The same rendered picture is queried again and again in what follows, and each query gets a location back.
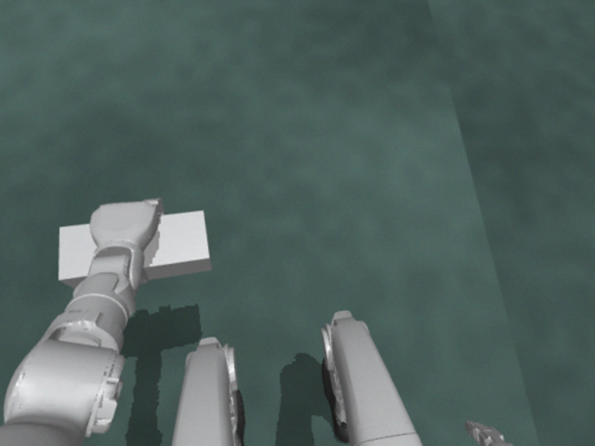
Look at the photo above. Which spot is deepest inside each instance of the right robot hand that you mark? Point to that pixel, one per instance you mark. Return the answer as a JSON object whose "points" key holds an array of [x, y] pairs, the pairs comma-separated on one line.
{"points": [[484, 435]]}

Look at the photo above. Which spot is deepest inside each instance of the right robot foot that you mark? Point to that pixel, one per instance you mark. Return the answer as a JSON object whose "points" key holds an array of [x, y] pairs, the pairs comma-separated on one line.
{"points": [[340, 428]]}

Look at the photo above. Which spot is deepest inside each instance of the left robot arm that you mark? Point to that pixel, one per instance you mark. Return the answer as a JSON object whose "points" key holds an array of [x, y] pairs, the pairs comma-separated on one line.
{"points": [[68, 385]]}

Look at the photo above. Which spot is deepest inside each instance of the carton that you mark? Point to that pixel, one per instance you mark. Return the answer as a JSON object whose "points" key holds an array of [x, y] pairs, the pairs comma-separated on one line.
{"points": [[179, 246]]}

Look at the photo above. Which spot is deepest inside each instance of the left robot hand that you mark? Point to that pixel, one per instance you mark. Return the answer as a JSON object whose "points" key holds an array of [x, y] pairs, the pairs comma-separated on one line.
{"points": [[134, 222]]}

